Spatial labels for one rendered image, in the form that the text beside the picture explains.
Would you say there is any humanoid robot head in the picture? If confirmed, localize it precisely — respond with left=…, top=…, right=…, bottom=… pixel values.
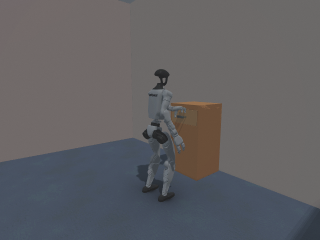
left=152, top=69, right=170, bottom=90

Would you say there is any right robot forearm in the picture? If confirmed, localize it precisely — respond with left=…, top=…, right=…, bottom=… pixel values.
left=163, top=110, right=178, bottom=137

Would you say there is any left robot forearm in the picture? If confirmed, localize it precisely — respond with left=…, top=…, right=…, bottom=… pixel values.
left=167, top=105, right=177, bottom=112

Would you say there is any right robot shin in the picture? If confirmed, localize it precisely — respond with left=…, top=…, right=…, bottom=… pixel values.
left=162, top=161, right=176, bottom=196

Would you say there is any cabinet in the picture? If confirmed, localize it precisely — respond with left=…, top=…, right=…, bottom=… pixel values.
left=170, top=101, right=222, bottom=181

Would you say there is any robot right hand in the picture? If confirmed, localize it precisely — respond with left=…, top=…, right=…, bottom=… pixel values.
left=173, top=135, right=185, bottom=154

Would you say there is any handle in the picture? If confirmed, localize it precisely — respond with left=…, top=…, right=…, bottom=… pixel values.
left=176, top=115, right=186, bottom=119

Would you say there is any robot left hand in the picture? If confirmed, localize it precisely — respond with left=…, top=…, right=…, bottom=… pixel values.
left=174, top=106, right=186, bottom=118

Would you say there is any right robot upper arm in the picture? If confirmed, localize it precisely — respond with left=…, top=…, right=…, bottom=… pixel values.
left=160, top=89, right=173, bottom=118

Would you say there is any drawer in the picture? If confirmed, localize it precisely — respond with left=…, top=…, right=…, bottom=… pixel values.
left=172, top=109, right=198, bottom=126

